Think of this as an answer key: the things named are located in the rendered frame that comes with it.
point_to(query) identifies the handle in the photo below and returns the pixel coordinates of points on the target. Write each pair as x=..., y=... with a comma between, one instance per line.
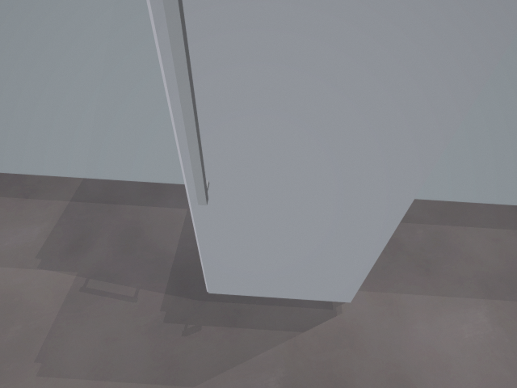
x=179, y=47

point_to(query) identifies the fridge door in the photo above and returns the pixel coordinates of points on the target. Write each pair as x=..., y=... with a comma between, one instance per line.
x=320, y=121

